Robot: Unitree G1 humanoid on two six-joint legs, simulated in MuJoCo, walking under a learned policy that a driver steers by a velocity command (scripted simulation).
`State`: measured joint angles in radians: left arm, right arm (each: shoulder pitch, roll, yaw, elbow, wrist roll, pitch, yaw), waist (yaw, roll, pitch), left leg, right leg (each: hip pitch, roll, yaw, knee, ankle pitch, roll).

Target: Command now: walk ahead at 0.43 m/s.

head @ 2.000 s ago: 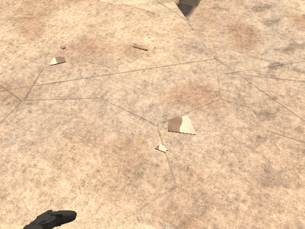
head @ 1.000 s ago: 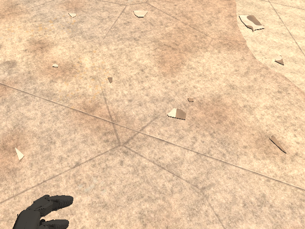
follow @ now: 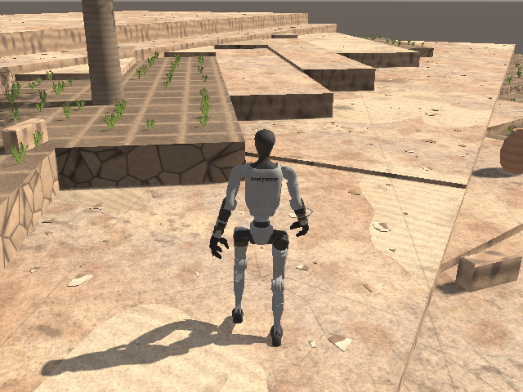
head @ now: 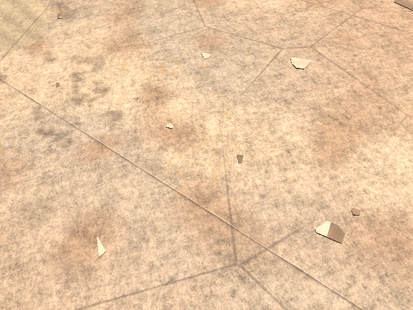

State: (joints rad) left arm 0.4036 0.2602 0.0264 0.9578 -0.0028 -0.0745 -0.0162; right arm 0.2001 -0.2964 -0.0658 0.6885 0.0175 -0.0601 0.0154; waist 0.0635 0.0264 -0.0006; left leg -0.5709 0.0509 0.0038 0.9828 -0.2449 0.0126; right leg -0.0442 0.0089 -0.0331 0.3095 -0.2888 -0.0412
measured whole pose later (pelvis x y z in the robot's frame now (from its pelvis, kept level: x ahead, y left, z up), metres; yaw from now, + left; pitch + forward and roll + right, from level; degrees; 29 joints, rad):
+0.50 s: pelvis +0.25 +0.06 +0.00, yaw -5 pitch +0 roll +2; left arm 0.21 0.31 0.07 0.83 -0.01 -0.02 0.02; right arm 0.23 -0.25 -0.06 0.83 -0.03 -0.10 0.01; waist -0.02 -0.05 0.07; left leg -0.17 -0.04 0.14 0.31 -0.15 0.07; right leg -0.63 -0.08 0.06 1.02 -0.23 0.03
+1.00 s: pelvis +0.36 +0.03 -0.01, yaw -21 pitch +3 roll +1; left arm 0.18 0.30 0.09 0.64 0.00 0.03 0.03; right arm 0.05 -0.30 -0.06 0.78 0.00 0.00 -0.03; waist 0.02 0.01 0.05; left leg -0.50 0.00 -0.09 0.88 -0.39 -0.07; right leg -0.39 0.07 0.09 0.45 -0.11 -0.05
